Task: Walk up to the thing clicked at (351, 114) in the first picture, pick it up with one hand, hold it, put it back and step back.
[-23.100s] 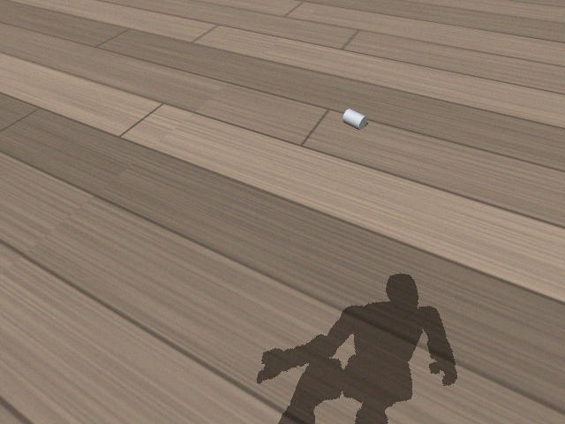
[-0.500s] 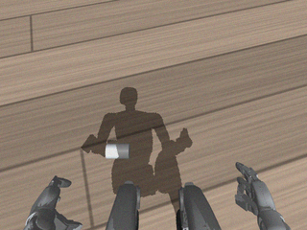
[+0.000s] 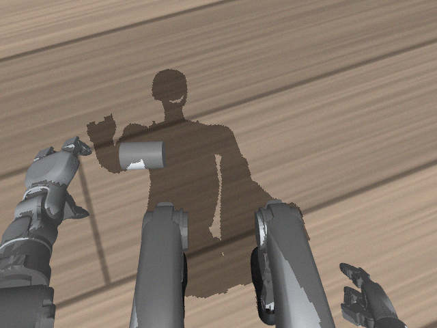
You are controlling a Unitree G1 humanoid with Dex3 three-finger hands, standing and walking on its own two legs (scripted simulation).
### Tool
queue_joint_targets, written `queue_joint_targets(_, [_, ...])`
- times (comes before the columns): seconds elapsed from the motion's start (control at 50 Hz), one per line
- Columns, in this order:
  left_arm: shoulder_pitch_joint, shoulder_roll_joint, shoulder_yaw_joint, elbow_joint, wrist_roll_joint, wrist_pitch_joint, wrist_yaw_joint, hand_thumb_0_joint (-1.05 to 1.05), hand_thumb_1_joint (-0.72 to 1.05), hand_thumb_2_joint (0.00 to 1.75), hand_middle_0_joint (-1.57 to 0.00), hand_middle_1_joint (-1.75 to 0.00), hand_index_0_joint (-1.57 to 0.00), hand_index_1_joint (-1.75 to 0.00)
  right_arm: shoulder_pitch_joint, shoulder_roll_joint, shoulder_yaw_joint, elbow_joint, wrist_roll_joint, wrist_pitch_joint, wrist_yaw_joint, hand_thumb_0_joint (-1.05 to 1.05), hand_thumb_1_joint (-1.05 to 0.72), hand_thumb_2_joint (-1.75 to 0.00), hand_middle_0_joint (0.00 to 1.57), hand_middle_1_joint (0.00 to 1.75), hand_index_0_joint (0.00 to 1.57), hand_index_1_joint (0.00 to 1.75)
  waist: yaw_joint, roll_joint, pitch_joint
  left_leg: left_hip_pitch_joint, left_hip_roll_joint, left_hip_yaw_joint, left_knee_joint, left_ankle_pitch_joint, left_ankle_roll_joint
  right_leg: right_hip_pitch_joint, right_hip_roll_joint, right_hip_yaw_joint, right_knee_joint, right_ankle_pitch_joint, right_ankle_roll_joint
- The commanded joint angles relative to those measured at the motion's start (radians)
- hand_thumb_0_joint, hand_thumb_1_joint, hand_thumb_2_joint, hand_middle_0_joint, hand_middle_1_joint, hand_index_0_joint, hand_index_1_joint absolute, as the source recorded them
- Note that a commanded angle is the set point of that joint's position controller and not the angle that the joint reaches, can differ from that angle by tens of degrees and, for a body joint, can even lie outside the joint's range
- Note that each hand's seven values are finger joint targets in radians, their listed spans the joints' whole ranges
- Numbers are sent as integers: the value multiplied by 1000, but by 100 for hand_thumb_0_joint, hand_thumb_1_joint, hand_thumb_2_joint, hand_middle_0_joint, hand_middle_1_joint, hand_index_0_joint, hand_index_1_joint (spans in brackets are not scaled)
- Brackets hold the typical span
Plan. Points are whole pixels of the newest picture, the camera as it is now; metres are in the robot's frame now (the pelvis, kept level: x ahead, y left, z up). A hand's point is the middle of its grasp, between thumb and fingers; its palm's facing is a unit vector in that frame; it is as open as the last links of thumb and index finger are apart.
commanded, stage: rise first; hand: left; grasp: from above
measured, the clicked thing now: (143, 155) +0.50 +0.24 -0.38
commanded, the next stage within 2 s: approach in 1.12 s
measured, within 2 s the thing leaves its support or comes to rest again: neither
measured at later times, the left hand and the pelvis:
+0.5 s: hand (90, 170) +0.41 +0.31 -0.22, palm faces -0.47 -0.09 -0.88, open 13.9 cm; pelvis -0.01 +0.01 -0.06, yaw -2 degrees
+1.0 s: hand (99, 164) +0.43 +0.31 -0.25, palm faces -0.46 -0.04 -0.89, open 13.1 cm; pelvis +0.00 +0.01 -0.08, yaw -4 degrees
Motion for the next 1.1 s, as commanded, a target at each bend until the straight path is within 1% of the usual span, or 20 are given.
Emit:
queue_joint_targets(0.0, [-229, 308, 68, -60, 58, -49, 55, 0, -53, 103, -7, -100, -6, -100, 152, -200, -68, -67, 3, -4, -12, 0, -88, -90, 20, 30, 20, 30, -15, 69, -638, 411, -8, 71, -228, 79, 67, 285, 5, -82, -229, 85, -69])
queue_joint_targets(0.02, [-264, 338, 77, -58, 71, -59, 65, 0, -54, 104, -6, -99, -6, -100, 154, -194, -64, -64, 0, 4, -9, 0, -88, -90, 20, 30, 20, 30, -15, 86, -635, 391, -12, 78, -214, 76, 68, 294, 5, -78, -223, 81, -69])
queue_joint_targets(0.04, [-271, 335, 74, -33, 81, -65, 74, 0, -54, 104, -6, -99, -5, -99, 149, -195, -65, -67, -3, 12, -7, 0, -88, -90, 20, 30, 20, 30, -21, 62, -619, 365, -14, 77, -205, 42, 72, 278, 8, -81, -226, 49, -68])
queue_joint_targets(0.12, [-335, 349, 59, 15, 147, -89, 119, 0, -54, 104, -7, -95, -5, -97, 157, -198, -51, -48, -17, 35, 1, 0, -88, -90, 20, 30, 20, 30, -37, 115, -607, 365, -17, 73, -168, 51, 70, 209, 7, -92, -181, 60, -73])
queue_joint_targets(0.14, [-344, 365, 72, 32, 160, -90, 133, 0, -53, 104, -8, -93, -7, -95, 161, -201, -47, -42, -19, 41, 2, 0, -89, -90, 20, 30, 20, 30, -35, 113, -598, 363, -17, 70, -163, 57, 69, 192, 7, -95, -172, 65, -74])
queue_joint_targets(0.16, [-367, 352, 54, 43, 172, -92, 143, 0, -52, 102, -8, -94, -7, -95, 160, -203, -46, -39, -21, 44, 5, 0, -89, -90, 20, 30, 20, 30, -45, 133, -583, 362, -16, 61, -166, 42, 66, 157, 6, -101, -158, 54, -77])
queue_joint_targets(0.26, [-443, 397, 65, 96, 246, -99, 196, 0, -51, 101, -10, -91, -9, -92, 173, -211, -36, -23, -41, 58, 15, 0, -89, -90, 20, 30, 20, 30, -54, 186, -615, 376, -19, 60, -132, 71, 61, 125, 5, -112, -116, 86, -79])
queue_joint_targets(0.3, [-454, 365, 40, 130, 258, -98, 209, 0, -50, 99, -10, -92, -10, -93, 172, -210, -32, -14, -48, 59, 19, 0, -90, -90, 20, 30, 20, 30, -71, 186, -587, 356, -19, 56, -122, 61, 63, 96, 3, -117, -102, 83, -77])
queue_joint_targets(0.4, [-492, 390, 39, 169, 300, -93, 232, 0, -46, 95, -13, -90, -13, -90, 190, -220, -31, 1, -60, 62, 26, 0, -90, -90, 20, 30, 20, 30, -82, 214, -623, 382, -17, 48, -97, 120, 60, 89, 2, -126, -67, 137, -73])
queue_joint_targets(0.46, [-515, 375, 26, 174, 305, -92, 242, 0, -43, 92, -17, -87, -16, -87, 189, -214, -32, 5, -68, 63, 30, 0, -90, -90, 20, 30, 20, 30, -90, 211, -621, 364, -17, 58, -76, 122, 64, 86, 4, -122, -66, 144, -72])
queue_joint_targets(0.54, [-516, 410, 40, 195, 330, -91, 255, 0, -38, 88, -21, -83, -21, -83, 185, -206, -25, 10, -74, 66, 35, 0, -90, -90, 20, 30, 20, 30, -86, 202, -623, 337, -18, 66, -50, 134, 68, 101, 8, -120, -56, 157, -74])
queue_joint_targets(0.62, [-536, 397, 26, 217, 345, -98, 265, 0, -38, 87, -21, -84, -21, -84, 188, -207, -21, 13, -78, 68, 37, 0, -90, -90, 20, 30, 20, 30, -105, 209, -608, 331, -15, 58, -46, 126, 68, 78, 11, -128, -43, 154, -73])
queue_joint_targets(0.68, [-542, 413, 43, 213, 354, -106, 278, 0, -36, 86, -23, -83, -23, -83, 189, -210, -21, 16, -83, 70, 38, 0, -90, -90, 20, 30, 20, 30, -98, 218, -628, 340, -13, 56, -36, 142, 66, 74, 11, -130, -28, 165, -71])
queue_joint_targets(0.8, [-537, 421, 43, 256, 375, -110, 299, 0, -35, 84, -23, -84, -24, -84, 185, -205, -13, 24, -90, 74, 39, 0, -90, -90, 20, 30, 20, 30, -110, 204, -614, 309, -15, 66, -6, 155, 71, 81, 17, -127, -23, 184, -69])
queue_joint_targets(0.86, [-561, 423, 34, 254, 374, -110, 305, 0, -35, 84, -23, -85, -24, -84, 188, -207, -10, 26, -94, 73, 41, 0, -91, -90, 20, 30, 20, 30, -118, 202, -617, 297, -14, 67, 6, 158, 74, 88, 17, -127, -23, 196, -67])
queue_joint_targets(0.9, [-564, 422, 48, 250, 369, -106, 313, 0, -34, 84, -22, -86, -23, -85, 196, -210, -11, 28, -97, 72, 41, 0, -90, -90, 20, 30, 20, 30, -121, 222, -630, 317, -11, 61, 4, 172, 71, 78, 14, -133, -6, 201, -63])
queue_joint_targets(0.96, [-567, 419, 33, 273, 375, -104, 315, 0, -34, 84, -24, -84, -24, -83, 185, -210, -9, 24, -96, 71, 41, 0, -91, -90, 20, 30, 20, 30, -121, 227, -612, 300, -10, 57, -4, 127, 68, 51, 17, -137, -5, 162, -71])
queue_joint_targets(0.98, [-572, 426, 45, 269, 373, -103, 318, 0, -34, 84, -24, -83, -25, -83, 187, -214, -9, 25, -95, 71, 42, 0, -90, -90, 20, 30, 20, 30, -121, 235, -606, 295, -12, 53, -11, 119, 67, 40, 14, -139, 2, 152, -70])
queue_joint_targets(1.0, [-559, 430, 46, 275, 374, -102, 320, 0, -34, 83, -24, -85, -25, -84, 180, -205, -4, 23, -96, 71, 41, 0, -91, -90, 20, 30, 20, 30, -113, 241, -608, 291, -14, 60, -2, 127, 69, 56, 16, -136, -3, 162, -69])
queue_joint_targets(1.08, [-564, 430, 48, 266, 369, -92, 325, 0, -34, 84, -23, -86, -24, -85, 189, -215, -4, 27, -97, 72, 42, 0, -90, -90, 20, 30, 20, 30, -123, 247, -619, 307, -13, 61, 5, 158, 69, 62, 13, -135, 4, 193, -66])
